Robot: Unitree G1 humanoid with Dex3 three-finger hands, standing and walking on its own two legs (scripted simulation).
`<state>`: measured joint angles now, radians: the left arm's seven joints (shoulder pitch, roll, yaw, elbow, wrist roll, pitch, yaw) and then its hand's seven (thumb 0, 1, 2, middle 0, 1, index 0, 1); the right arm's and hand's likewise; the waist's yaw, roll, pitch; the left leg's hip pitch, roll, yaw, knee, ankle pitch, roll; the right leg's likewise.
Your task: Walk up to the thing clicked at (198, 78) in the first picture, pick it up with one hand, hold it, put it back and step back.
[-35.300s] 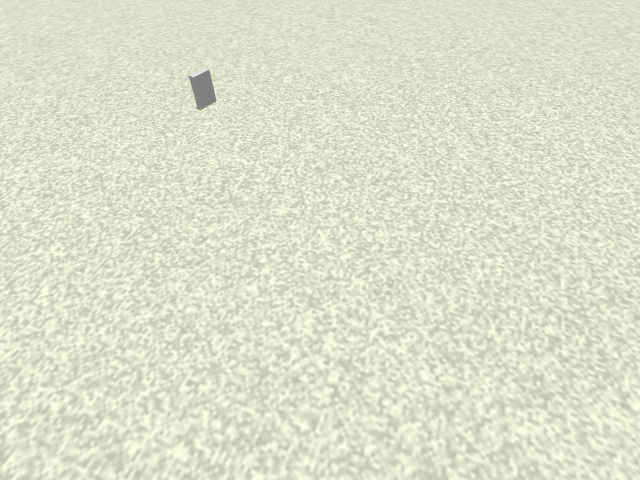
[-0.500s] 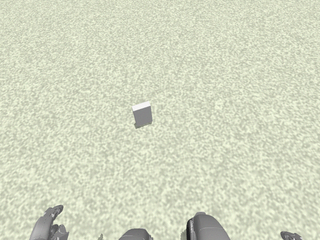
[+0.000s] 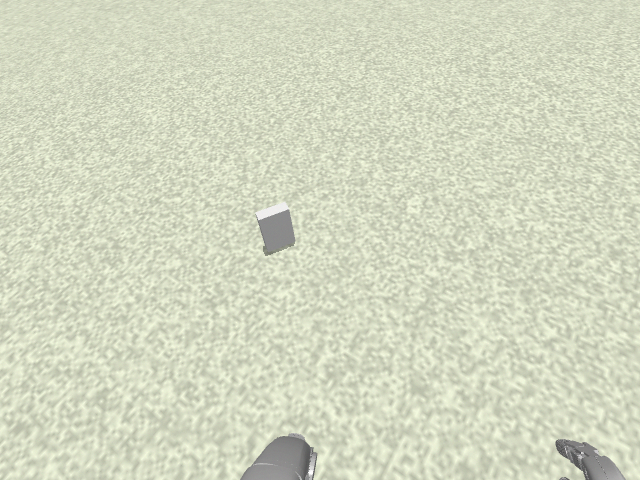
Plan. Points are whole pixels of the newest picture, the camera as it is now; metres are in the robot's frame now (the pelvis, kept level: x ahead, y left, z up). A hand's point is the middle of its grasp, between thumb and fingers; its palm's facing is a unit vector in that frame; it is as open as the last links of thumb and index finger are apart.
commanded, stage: step back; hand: left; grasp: from the side
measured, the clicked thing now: (276, 227) +1.00 +0.28 -0.66
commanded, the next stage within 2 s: stand in 1.04 s
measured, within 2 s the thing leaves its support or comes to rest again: neither
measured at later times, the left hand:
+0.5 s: hand out of the picture +0.02 +0.27 -0.14, palm faces +0.07 -0.92 -0.39, open 7.4 cm
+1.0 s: hand out of the picture +0.08 +0.29 -0.15, palm faces +0.12 -0.92 -0.38, open 7.4 cm
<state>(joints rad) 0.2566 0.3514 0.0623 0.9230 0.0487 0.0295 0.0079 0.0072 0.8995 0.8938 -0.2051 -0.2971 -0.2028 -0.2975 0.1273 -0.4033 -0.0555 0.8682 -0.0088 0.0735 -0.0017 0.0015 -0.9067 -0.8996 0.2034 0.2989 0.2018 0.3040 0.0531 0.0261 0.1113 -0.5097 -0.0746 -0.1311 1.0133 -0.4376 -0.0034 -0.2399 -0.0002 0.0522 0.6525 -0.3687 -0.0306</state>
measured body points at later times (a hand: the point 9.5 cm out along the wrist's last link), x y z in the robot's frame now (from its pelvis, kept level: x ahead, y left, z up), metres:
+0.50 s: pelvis -0.02 -0.01 +0.00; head -0.02 -0.01 +0.45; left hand +0.01 +0.32 -0.12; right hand +0.06 -0.32 -0.12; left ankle -0.06 +0.13 -0.73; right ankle +0.03 -0.11 -0.73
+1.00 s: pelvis +0.02 +0.02 +0.00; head +0.05 +0.02 +0.45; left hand +0.07 +0.34 -0.12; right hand +0.15 -0.27 -0.13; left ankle +0.03 +0.15 -0.73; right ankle +0.03 -0.11 -0.73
